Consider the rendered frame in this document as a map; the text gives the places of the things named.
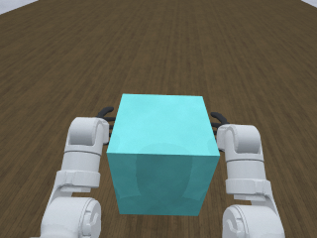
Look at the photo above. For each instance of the robot left hand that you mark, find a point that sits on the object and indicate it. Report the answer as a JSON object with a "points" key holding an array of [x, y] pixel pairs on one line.
{"points": [[101, 115]]}

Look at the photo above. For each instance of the right robot forearm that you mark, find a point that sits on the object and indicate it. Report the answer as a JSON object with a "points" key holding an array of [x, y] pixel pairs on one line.
{"points": [[244, 156]]}

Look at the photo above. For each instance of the left robot forearm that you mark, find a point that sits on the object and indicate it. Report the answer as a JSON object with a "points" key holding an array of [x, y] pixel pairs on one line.
{"points": [[81, 159]]}

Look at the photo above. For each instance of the robot right upper arm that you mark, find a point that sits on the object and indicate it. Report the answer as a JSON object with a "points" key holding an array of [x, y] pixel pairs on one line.
{"points": [[250, 221]]}

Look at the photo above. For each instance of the carton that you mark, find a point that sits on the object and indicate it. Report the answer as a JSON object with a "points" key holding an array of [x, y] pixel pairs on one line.
{"points": [[162, 154]]}

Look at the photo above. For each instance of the robot right hand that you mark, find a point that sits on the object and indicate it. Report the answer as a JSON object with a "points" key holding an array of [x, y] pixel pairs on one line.
{"points": [[223, 121]]}

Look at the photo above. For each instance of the robot left upper arm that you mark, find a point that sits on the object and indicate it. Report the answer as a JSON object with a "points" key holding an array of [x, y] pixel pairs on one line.
{"points": [[72, 217]]}

